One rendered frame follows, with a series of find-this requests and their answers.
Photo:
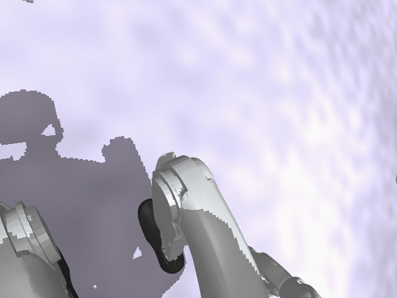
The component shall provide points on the right robot foot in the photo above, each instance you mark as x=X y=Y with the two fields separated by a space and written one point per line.
x=153 y=237

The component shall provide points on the right robot hand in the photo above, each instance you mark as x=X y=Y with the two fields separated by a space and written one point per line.
x=273 y=272

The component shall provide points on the right robot arm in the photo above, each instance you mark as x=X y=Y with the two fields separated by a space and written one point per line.
x=295 y=287

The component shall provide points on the left robot foot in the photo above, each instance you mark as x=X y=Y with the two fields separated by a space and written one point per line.
x=65 y=270

